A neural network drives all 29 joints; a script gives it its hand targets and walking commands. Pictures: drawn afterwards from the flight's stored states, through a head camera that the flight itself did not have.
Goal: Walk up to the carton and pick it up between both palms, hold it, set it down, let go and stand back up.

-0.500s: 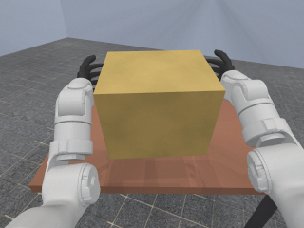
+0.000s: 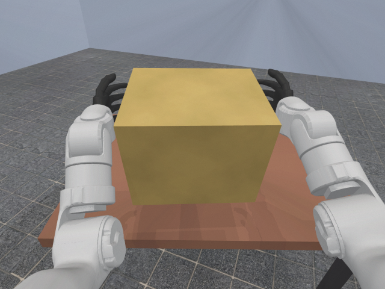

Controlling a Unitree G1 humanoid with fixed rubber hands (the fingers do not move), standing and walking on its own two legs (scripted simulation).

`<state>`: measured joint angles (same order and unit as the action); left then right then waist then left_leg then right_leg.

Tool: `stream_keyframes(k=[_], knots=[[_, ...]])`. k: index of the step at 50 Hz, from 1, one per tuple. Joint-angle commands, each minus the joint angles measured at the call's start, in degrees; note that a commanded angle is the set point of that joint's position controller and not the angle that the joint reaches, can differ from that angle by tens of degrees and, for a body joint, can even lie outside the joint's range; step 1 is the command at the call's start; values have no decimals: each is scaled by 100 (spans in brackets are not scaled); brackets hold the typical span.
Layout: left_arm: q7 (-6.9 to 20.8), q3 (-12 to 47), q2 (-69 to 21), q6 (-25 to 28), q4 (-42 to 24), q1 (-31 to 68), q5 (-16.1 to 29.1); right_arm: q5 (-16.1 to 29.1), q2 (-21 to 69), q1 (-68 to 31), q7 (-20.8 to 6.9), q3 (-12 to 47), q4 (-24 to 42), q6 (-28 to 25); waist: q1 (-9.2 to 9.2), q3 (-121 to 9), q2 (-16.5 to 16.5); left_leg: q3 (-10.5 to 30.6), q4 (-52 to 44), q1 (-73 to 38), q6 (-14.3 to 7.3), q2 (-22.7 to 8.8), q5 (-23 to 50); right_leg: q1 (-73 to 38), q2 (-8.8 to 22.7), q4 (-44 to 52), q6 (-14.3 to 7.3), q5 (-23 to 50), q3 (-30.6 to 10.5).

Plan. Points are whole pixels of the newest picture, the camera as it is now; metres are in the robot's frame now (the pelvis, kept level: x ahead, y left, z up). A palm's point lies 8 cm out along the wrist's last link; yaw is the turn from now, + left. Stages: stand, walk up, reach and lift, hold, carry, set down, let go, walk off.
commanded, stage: hold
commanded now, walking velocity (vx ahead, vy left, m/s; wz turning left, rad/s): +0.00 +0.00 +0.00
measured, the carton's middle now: (193, 134) +0.37 +0.01 +0.21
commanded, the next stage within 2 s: none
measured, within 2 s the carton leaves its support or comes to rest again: neither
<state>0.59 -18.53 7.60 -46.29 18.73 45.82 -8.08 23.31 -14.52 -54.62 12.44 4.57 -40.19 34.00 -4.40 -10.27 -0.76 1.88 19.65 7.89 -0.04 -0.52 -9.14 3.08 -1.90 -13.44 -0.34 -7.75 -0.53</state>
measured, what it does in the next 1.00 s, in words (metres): stands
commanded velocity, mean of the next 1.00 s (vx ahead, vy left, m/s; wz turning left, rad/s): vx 0.00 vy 0.00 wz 0.00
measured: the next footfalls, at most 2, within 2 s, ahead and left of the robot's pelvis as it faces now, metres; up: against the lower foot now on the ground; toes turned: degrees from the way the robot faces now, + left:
none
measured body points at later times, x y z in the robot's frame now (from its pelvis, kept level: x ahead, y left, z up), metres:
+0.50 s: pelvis -0.01 +0.00 +0.00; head -0.10 +0.02 +0.44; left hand +0.38 +0.17 +0.28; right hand +0.38 -0.18 +0.29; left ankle +0.02 +0.12 -0.75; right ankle +0.00 -0.12 -0.75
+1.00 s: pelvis -0.01 +0.01 +0.00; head -0.10 +0.03 +0.44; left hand +0.37 +0.18 +0.27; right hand +0.37 -0.17 +0.27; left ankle +0.02 +0.12 -0.75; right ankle +0.00 -0.12 -0.75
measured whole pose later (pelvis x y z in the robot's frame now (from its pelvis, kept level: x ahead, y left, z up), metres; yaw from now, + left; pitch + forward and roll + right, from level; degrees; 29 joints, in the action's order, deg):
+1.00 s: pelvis -0.01 +0.01 +0.00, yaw -1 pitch -3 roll -1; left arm 0.5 -18.8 6.1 -47.5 17.5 45.5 -9.9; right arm 22.6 -14.2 -54.2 11.6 2.2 -40.5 35.1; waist -4.8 -10.3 -0.1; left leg 1.5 20.5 8.2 -0.8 0.1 -9.1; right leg 3.9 -1.5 -14.8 0.4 -7.7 -1.9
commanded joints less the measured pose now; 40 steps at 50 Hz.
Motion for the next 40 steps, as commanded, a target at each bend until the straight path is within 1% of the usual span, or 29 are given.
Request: stream_keyframes(k=[1,5,6,8,10,11,12,13,14,15,16,17,18,19,20,21,22,23,24,25,27,29,30,31,32,35,37,38,40], knots=[[973,2439,-3297,335,-1181,4074,1029,828,3617,-3960,-822,871,2024,-105,-229,-1945,387,-91,16,-916,290,276,1814,-475,-185,-108,243,1900,-99],[997,2529,-3474,234,-916,4296,970,684,3492,-4337,-987,719,1948,-73,-209,-1711,647,-20,-130,-755,349,157,1170,-146,-174,51,33,867,-158],[962,2686,-3499,281,-1446,4504,1074,750,3508,-4294,-995,718,1933,-96,-286,-1934,677,20,-105,-884,368,138,1189,-149,-196,31,72,906,-141],[980,2428,-3481,221,-676,4311,931,688,3531,-4768,-1039,708,1948,-136,-57,-1556,342,-64,-257,-603,244,153,777,17,-200,89,80,373,-134],[1005,2407,-3591,254,-681,4363,894,591,3680,-4673,-1152,636,1824,-148,-94,-1501,507,-60,-389,-429,239,151,527,11,-194,77,82,279,-121],[938,2280,-3424,360,-675,4624,933,671,3871,-4823,-1165,760,1767,-182,66,-1815,307,-74,-285,-513,169,160,608,-28,-196,60,101,333,-135],[904,2351,-3559,395,-784,4742,1029,666,3812,-4780,-1223,686,1666,-205,36,-1884,488,9,-275,-536,228,112,698,92,-200,33,40,394,-161],[857,2140,-3453,428,-399,5134,922,528,3735,-4850,-1272,522,1079,-161,73,-1522,458,-27,-441,-279,211,126,2,257,-154,124,66,-246,-146],[834,2285,-3511,458,-216,5099,1008,449,3637,-4929,-1327,345,991,-230,-15,-1523,586,70,-515,-258,238,37,-216,405,-162,104,30,-286,-138],[800,2182,-3528,474,-384,4876,990,536,3826,-4930,-1332,554,1333,-322,234,-1806,272,13,-463,-316,158,10,101,118,-254,-18,93,-16,-101],[741,2193,-3430,542,-420,4963,1023,476,3868,-4996,-1329,604,1404,-393,268,-2125,120,-18,-396,-344,128,50,242,22,-270,-66,93,162,-99],[699,2297,-3569,586,-569,5112,1065,526,3802,-4945,-1326,494,1224,-389,149,-2251,357,118,-346,-416,233,12,291,90,-247,-45,56,264,-176],[695,2136,-3581,521,-176,4779,967,606,3745,-4812,-1306,633,963,-328,180,-1930,353,-23,-328,-420,215,118,542,7,-211,7,70,390,-150],[711,2112,-3522,461,-29,4472,967,665,3613,-4898,-1299,689,1240,-353,238,-2044,177,-14,-233,-554,230,100,859,-15,-235,37,70,546,-152],[743,2071,-3486,447,-115,4366,952,635,3543,-4629,-1240,611,1168,-322,141,-1966,155,-61,-191,-681,216,106,911,-22,-235,81,101,643,-175],[745,1787,-3222,432,59,4364,728,646,3717,-4751,-1232,808,1164,-334,375,-1872,-158,-108,-249,-526,52,155,869,-174,-255,28,160,557,-127],[798,1611,-3122,418,345,4481,698,538,3567,-4803,-1224,589,884,-280,284,-1491,-315,-127,-372,-520,-19,178,456,192,-198,172,193,-8,-91],[832,1631,-3089,472,252,4678,748,498,3662,-4660,-1255,477,559,-255,205,-1276,-155,-99,-410,-379,11,151,265,286,-112,214,149,-88,-174],[872,1747,-3125,452,379,4749,735,477,3631,-4881,-1245,400,801,-318,192,-1386,-67,-103,-425,-255,25,169,95,252,-125,187,136,-160,-192],[888,1942,-3274,488,79,4765,815,495,3738,-4844,-1217,476,981,-357,115,-1589,65,-130,-361,-298,51,177,280,117,-106,126,136,157,-191],[847,2186,-3343,530,-490,4705,1064,782,3843,-4891,-1129,760,1576,-368,98,-2253,67,-102,-65,-782,100,236,1531,-252,-149,-18,201,1434,-157],[880,2145,-3253,544,-332,4763,1098,807,3819,-4951,-1024,789,1600,-364,-13,-2152,91,-85,30,-866,99,306,1512,-201,-83,52,252,1531,-189],[872,2019,-3208,497,-388,4715,954,810,3780,-4681,-1012,817,1362,-295,121,-2008,103,-122,-22,-849,105,288,1571,-183,-147,34,237,1396,-165],[937,2052,-3320,464,-262,4388,977,730,3634,-4519,-965,684,1386,-302,-57,-1881,136,-52,-1,-755,132,250,1395,-166,-98,19,188,1316,-188],[949,1980,-3248,466,-468,4470,977,799,3796,-4488,-922,850,1626,-272,0,-1982,-85,-59,45,-755,61,292,1486,-319,-85,-19,287,1578,-200],[995,2504,-3323,498,-963,4498,1198,859,3778,-4473,-844,781,2220,-336,-272,-2622,382,-85,149,-922,209,347,1701,-674,-46,-148,264,2386,-207],[1023,2344,-3345,402,-1052,4110,972,936,3745,-4140,-804,938,2163,-211,-214,-2220,519,-66,174,-890,284,344,2027,-625,-103,-216,280,2509,-164],[1026,2190,-3222,373,-1155,4126,932,982,3679,-4189,-798,1010,2085,-152,-79,-2124,307,-75,113,-902,222,318,2098,-705,-119,-132,261,2287,-188],[1011,2424,-3245,373,-1430,4298,988,982,3689,-4252,-824,979,2315,-171,-237,-2296,473,-28,121,-1030,271,312,2020,-525,-132,-132,263,2123,-113]])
